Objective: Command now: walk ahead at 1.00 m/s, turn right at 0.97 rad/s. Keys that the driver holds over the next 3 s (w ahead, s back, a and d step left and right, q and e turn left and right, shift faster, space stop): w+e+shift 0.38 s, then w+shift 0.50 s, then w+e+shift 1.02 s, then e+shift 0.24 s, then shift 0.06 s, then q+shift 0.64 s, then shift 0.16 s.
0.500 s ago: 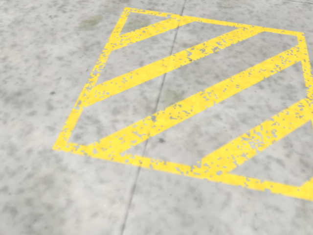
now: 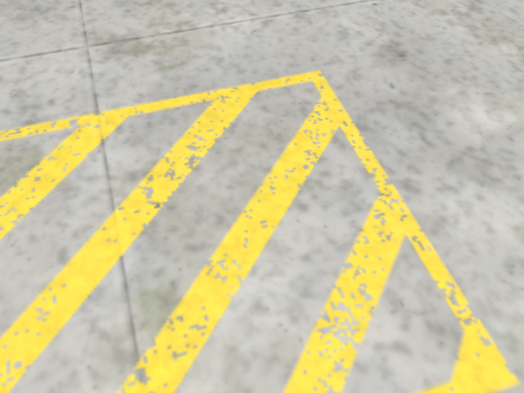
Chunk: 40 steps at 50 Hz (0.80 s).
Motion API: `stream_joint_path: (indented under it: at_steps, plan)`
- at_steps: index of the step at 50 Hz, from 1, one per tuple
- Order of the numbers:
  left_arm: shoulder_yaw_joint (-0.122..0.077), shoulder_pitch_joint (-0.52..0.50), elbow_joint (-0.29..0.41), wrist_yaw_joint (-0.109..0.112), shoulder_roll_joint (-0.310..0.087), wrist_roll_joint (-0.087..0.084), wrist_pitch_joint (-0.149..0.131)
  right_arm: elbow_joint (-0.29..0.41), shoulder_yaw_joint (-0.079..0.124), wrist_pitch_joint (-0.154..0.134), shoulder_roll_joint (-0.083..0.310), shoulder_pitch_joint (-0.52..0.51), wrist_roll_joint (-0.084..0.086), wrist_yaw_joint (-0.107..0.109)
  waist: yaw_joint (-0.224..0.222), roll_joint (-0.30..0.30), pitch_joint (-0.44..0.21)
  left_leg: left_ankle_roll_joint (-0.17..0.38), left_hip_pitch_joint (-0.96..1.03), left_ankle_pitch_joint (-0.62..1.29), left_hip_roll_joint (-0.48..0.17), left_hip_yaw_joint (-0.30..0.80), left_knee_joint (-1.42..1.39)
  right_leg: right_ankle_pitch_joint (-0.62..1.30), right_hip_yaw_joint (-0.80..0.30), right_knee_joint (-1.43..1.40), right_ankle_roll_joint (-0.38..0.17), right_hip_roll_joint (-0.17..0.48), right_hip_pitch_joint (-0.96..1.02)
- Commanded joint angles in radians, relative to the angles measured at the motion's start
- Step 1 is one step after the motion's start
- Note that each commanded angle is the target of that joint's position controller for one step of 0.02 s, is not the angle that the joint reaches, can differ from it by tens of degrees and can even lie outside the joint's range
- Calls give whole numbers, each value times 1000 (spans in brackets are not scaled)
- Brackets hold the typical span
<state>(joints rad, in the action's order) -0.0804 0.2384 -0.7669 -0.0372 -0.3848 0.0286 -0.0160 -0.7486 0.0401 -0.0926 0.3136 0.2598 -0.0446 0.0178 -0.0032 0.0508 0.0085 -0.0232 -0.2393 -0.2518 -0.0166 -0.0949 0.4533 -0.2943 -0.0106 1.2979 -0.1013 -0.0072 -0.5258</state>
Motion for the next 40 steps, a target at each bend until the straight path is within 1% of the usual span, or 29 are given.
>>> stream_joint_path:
  at_steps: [1,4,6,8,10,11,12,13,14,15,16,17,18,19,21,22,25,26,28,31,32,33,34,35,36,37,38,39,40]
  plan:
    - [36,-99,148,-30,61,10,17,-23,4,-31,15,109,25,-17,9,-139,14,105,189,137,-275,216,-262,46,-53,8,7,115,-300]
    - [50,-188,215,-46,52,5,19,-32,8,-47,42,55,20,-20,-30,-147,67,79,97,307,-225,14,-321,218,-11,-140,11,114,-261]
    - [57,-257,236,-59,41,3,20,-49,13,-51,69,67,19,-19,-23,-101,112,62,84,393,-187,-94,-360,303,68,-323,-5,90,-188]
    - [65,-320,245,-69,49,4,15,-70,19,-48,103,125,17,-15,-2,-83,137,39,128,678,-172,-170,-338,317,166,-470,-42,35,-93]
    - [58,-284,224,-63,27,3,9,-74,31,-32,159,182,18,-1,-28,-128,73,19,246,1142,-189,-188,-193,261,227,-520,-75,-46,11]
    - [49,-207,201,-55,4,3,6,-69,39,-16,190,179,16,9,-79,-155,20,16,274,1284,-211,-184,-63,210,225,-533,-91,-77,100]
    - [32,-60,161,-45,-30,3,2,-57,47,2,219,152,11,16,-161,-171,-59,24,253,1357,-238,-170,136,162,203,-536,-115,-104,264]
    - [5,158,92,-28,-75,2,-4,-32,50,17,227,104,8,15,-252,-166,-149,41,144,1287,-253,-144,412,133,143,-584,-153,-116,513]
    - [-27,243,41,0,-118,-8,-3,-27,49,25,196,101,-2,1,-252,-63,-167,33,-74,612,-153,-141,767,76,39,-654,-180,-83,729]
    - [-47,161,56,18,-215,-16,11,28,11,17,44,130,-23,-12,-113,165,-126,5,-411,-284,-5,-105,1167,288,-294,-606,-236,114,826]
    - [-61,179,107,23,-267,6,27,149,11,-6,99,98,11,-12,-124,142,-358,-10,-647,-255,33,122,1283,31,-728,-860,-416,249,1043]
    - [-60,175,105,36,-220,0,28,162,7,-29,133,-4,7,-14,-136,-22,-244,-5,-703,-157,-27,178,1179,-113,-791,-1021,-369,264,929]
    - [-49,134,86,44,-169,-4,19,154,4,-36,132,-18,10,-14,-78,-95,-82,-4,-669,-104,-64,174,1057,-80,-719,-1060,-329,236,740]
    - [-40,108,73,47,-143,-9,3,146,-2,-27,118,-24,-6,-11,-23,-142,-16,-15,-590,-121,-87,173,983,26,-637,-1062,-305,188,579]
    - [-12,57,76,53,-77,-11,-31,118,-8,22,97,49,-30,-13,61,-170,30,-43,-437,-160,-134,167,853,148,-480,-1073,-283,129,331]
    - [-4,59,68,48,-60,-14,-47,128,-12,38,76,35,-31,-17,71,-156,46,-51,-399,-175,-148,156,766,157,-431,-1090,-275,104,249]
    - [-3,73,41,36,-51,-19,-79,198,-40,37,10,-140,-13,-38,32,-92,102,-37,-301,122,-153,103,442,241,-285,-1153,-219,12,117]
    - [-4,83,34,31,-49,-26,-85,203,-46,33,-4,-172,-2,-46,12,-75,96,-19,-228,258,-139,92,336,276,-249,-1166,-193,-6,103]
    - [-8,134,12,19,-63,-41,-97,196,-41,30,7,-211,18,-53,-32,-54,79,15,-150,442,-101,69,219,370,-250,-1203,-166,28,179]
    - [-14,194,-22,26,-101,-31,-92,200,-21,29,55,-254,16,-47,-61,-44,60,63,-185,367,-44,47,104,667,-243,-1116,-126,86,451]
    - [-17,199,-31,32,-123,-23,-88,186,-8,27,78,-207,12,-40,-37,-26,15,77,-143,280,-4,37,100,856,-236,-1025,-104,100,530]
    - [-21,195,-38,37,-147,-8,-81,157,9,25,107,-99,16,-32,21,-6,-55,91,-53,171,36,33,108,1013,-226,-878,-84,106,583]
    - [-22,158,-39,40,-156,9,-72,106,27,25,132,87,21,-18,128,-1,-137,102,133,101,49,20,95,1035,-195,-652,-65,87,534]
    - [-8,114,-26,43,-105,21,-74,55,49,28,187,302,10,3,237,-20,-226,122,392,-42,-53,116,151,859,-165,-336,-50,47,337]
    - [30,252,25,33,59,-32,-82,40,82,24,310,344,-32,1,134,-378,-363,260,638,-397,-360,701,1,96,-86,119,7,-131,-17]
    - [41,200,23,36,20,-16,-93,41,68,27,226,276,-9,-22,125,-334,-333,255,601,-479,-363,990,-191,-114,-150,172,-19,-130,-159]
    - [34,102,36,38,-10,-17,-87,48,59,24,163,162,-2,-27,94,-198,-148,251,451,-439,-342,803,-188,-17,-142,154,-23,-51,-218]
    - [40,37,44,29,-18,-5,-83,37,49,19,111,129,1,-34,84,-67,-85,242,327,-321,-303,672,-188,26,-125,99,-22,-13,-191]
    - [42,-3,61,18,-3,2,-77,17,39,16,84,128,-2,-33,62,-51,-34,222,234,-246,-259,570,-202,22,-124,51,-21,8,-175]
